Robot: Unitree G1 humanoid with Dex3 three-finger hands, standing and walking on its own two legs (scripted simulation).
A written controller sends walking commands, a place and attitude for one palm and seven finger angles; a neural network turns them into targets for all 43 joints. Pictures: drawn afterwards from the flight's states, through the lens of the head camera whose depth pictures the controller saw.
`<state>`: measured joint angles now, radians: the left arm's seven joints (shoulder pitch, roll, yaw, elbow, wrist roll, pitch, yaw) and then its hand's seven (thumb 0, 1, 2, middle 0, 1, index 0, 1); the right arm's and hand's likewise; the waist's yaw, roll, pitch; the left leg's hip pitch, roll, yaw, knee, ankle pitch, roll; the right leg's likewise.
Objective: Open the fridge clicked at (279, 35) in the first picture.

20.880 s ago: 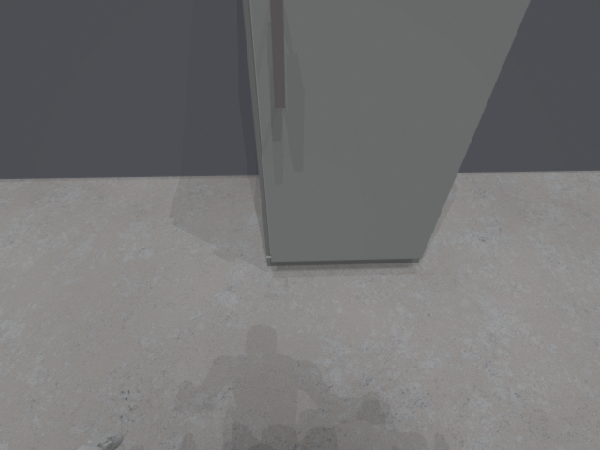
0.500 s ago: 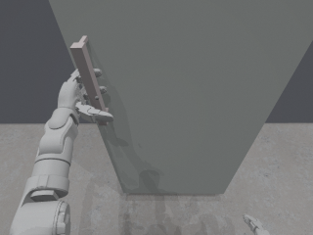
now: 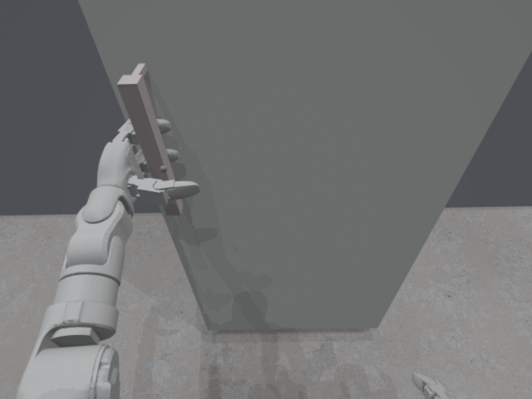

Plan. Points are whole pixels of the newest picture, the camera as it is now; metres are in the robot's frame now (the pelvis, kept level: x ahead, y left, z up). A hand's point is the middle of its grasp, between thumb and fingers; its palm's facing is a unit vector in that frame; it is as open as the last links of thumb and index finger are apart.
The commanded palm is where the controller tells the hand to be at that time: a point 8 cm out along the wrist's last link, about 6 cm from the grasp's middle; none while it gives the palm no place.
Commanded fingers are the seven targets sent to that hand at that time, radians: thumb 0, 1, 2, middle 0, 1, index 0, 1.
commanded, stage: grip the handle and tug to test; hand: left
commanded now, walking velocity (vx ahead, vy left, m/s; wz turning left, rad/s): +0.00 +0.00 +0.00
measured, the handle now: (159, 147) +0.46 +0.19 +0.16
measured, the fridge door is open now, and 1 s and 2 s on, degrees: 0 0 1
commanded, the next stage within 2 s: pull the door a little, standing still in 1.16 s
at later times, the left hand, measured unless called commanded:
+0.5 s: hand (162, 167) +0.40 +0.17 +0.17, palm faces +0.05 -1.00 +0.00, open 6.3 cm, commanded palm +0.37 +0.22 +0.17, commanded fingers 0.00 0.90 0.90 -0.45 -1.40 -0.45 -1.40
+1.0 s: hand (163, 168) +0.40 +0.17 +0.17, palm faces +0.05 -1.00 +0.00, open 6.3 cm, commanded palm +0.35 +0.22 +0.17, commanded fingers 0.00 0.90 0.90 -0.45 -1.40 -0.45 -1.40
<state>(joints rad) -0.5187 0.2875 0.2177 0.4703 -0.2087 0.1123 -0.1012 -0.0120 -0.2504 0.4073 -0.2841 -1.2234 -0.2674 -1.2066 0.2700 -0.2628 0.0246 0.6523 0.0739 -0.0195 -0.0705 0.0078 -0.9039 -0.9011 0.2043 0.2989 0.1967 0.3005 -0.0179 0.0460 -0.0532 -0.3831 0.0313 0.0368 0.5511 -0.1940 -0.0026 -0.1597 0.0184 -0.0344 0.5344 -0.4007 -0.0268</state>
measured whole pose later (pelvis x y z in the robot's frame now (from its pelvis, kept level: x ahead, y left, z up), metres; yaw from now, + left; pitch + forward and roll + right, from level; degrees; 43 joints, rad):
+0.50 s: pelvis +0.01 +0.00 +0.00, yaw +0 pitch +2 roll +0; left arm -0.49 0.29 0.23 0.44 -0.21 0.13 -0.10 0.01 0.67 0.78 -0.33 -1.31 -0.33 -1.30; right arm 0.26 -0.26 0.03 0.64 0.07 -0.01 -0.07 0.01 -0.90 -0.90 0.20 0.30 0.20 0.30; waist -0.02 0.04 -0.06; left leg -0.37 0.03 0.04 0.54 -0.20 0.00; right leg -0.15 0.02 -0.03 0.52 -0.40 -0.03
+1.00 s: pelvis +0.02 -0.01 +0.00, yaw -2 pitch +2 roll +1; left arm -0.37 0.30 0.27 0.29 -0.23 0.17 -0.12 0.00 0.70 0.77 -0.29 -1.34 -0.28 -1.33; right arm 0.25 -0.27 0.02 0.61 0.07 0.00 -0.06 0.01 -0.90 -0.90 0.20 0.30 0.20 0.30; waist -0.03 0.04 -0.07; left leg -0.34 0.04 0.07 0.52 -0.21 -0.01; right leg -0.13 0.02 0.00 0.51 -0.41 -0.03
